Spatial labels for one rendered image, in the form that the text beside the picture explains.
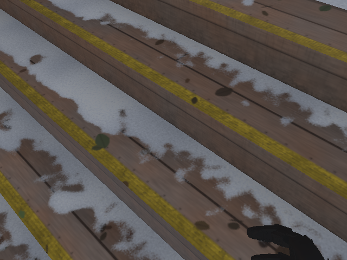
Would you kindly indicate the robot right hand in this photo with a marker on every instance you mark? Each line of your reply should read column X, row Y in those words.
column 301, row 247

